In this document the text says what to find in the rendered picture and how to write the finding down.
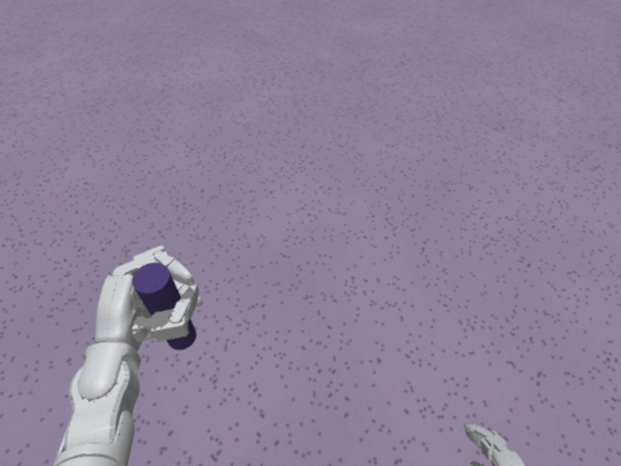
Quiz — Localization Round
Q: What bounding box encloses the left robot arm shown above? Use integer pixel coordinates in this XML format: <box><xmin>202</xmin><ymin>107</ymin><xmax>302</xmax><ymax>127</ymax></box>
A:
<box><xmin>52</xmin><ymin>341</ymin><xmax>141</xmax><ymax>466</ymax></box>

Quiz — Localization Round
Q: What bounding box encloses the right robot hand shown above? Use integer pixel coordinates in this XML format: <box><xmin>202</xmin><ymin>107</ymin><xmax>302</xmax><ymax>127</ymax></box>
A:
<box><xmin>465</xmin><ymin>423</ymin><xmax>525</xmax><ymax>466</ymax></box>

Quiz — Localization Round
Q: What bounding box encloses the can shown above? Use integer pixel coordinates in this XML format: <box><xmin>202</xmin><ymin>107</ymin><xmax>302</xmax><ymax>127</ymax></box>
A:
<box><xmin>132</xmin><ymin>263</ymin><xmax>196</xmax><ymax>350</ymax></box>

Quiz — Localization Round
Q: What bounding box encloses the left robot hand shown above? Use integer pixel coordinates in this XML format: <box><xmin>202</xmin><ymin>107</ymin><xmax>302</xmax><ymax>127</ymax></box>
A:
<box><xmin>94</xmin><ymin>246</ymin><xmax>203</xmax><ymax>351</ymax></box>

